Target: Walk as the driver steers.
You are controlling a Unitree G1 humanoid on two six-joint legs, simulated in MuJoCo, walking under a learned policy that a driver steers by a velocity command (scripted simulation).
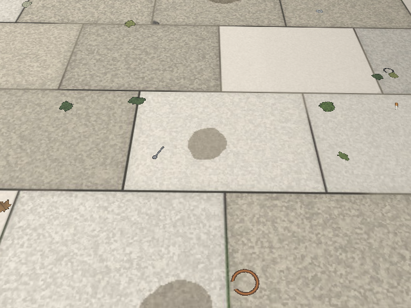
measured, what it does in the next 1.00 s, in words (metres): walks ahead, turning left: right foot, then left foot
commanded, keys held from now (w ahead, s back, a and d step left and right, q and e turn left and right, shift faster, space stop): w+q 0.72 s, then w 0.10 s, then w+e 0.18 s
